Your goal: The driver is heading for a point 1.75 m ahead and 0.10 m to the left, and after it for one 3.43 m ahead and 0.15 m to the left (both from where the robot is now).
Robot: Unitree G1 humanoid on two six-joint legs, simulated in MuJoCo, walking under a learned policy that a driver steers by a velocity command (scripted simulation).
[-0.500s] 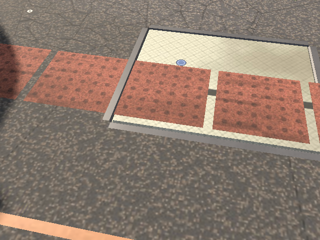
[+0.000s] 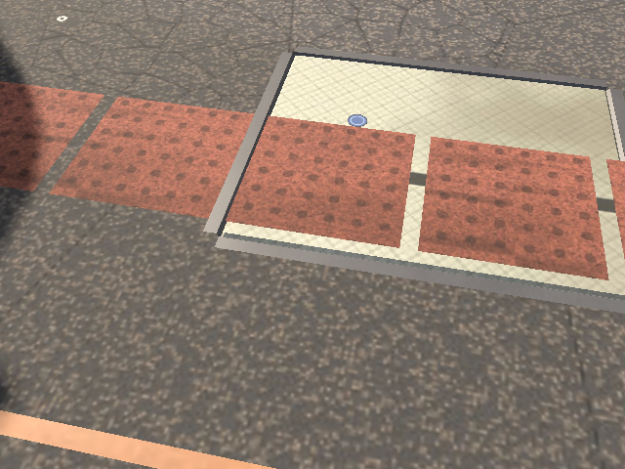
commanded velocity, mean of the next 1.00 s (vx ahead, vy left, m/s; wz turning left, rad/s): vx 0.18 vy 0.00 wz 0.00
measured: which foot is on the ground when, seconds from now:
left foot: down 0.00-0.68, up 0.70-1.00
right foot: down 0.00-1.00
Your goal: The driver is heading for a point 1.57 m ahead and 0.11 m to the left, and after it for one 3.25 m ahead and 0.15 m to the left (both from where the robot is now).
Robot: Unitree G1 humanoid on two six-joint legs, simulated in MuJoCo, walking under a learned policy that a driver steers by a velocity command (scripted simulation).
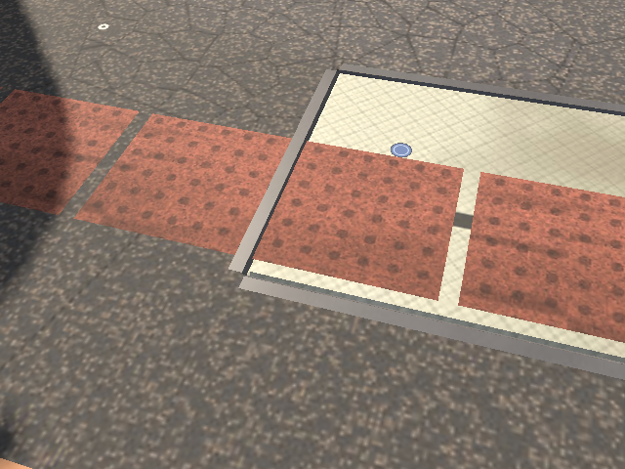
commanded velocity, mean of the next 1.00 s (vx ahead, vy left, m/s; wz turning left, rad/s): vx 0.49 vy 0.00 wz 0.00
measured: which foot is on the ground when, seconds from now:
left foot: up 0.00-0.12, down 0.14-0.72, up 0.74-1.00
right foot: down 0.00-0.14, up 0.16-0.68, down 0.70-1.00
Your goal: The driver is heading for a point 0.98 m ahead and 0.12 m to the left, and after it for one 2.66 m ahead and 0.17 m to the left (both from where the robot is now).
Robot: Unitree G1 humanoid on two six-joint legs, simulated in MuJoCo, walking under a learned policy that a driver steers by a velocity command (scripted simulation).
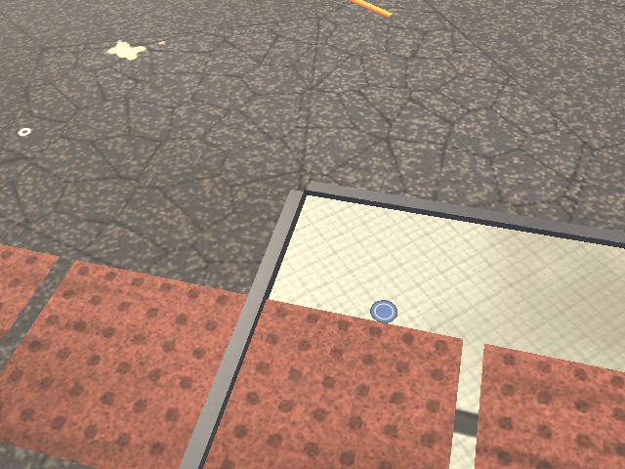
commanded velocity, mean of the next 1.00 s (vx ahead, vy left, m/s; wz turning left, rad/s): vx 0.50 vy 0.00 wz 0.00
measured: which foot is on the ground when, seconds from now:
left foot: up 0.00-0.26, down 0.28-0.86, up 0.88-1.00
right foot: down 0.00-0.28, up 0.30-0.82, down 0.84-1.00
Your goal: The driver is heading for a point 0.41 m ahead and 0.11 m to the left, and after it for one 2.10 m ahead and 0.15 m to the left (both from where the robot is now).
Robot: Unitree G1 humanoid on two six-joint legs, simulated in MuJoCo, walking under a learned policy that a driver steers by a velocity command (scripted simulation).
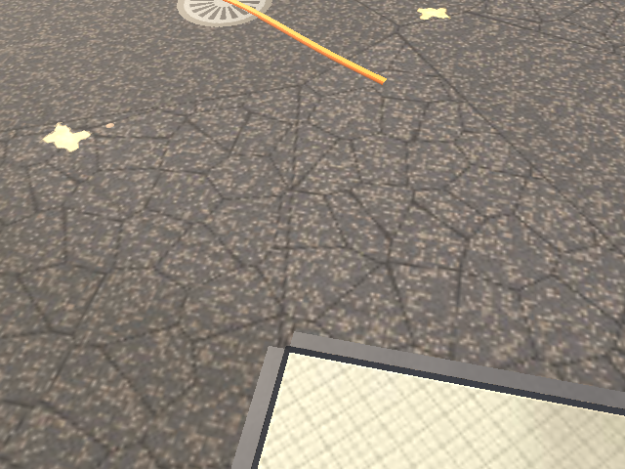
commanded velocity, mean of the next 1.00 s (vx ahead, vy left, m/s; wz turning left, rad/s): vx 0.28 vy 0.00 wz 0.31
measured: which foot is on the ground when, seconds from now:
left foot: up 0.00-0.36, down 0.38-0.92, up 0.94-1.00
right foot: down 0.00-0.38, up 0.40-0.88, down 0.90-1.00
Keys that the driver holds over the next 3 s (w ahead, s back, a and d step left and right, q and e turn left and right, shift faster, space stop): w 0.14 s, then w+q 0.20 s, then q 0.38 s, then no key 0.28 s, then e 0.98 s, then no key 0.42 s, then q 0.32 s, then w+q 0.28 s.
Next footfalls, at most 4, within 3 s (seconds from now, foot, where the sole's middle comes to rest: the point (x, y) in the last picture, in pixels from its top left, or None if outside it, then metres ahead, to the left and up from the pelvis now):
0.38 left None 0.39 0.16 -0.78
0.90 right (350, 442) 0.54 -0.02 -0.78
1.22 left None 0.40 0.20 -0.78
1.58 right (369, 468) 0.48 -0.06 -0.78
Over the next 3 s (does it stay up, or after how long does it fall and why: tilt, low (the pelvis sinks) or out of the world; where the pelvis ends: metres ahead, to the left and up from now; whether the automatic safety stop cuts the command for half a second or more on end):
stays up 0.48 0.09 0.01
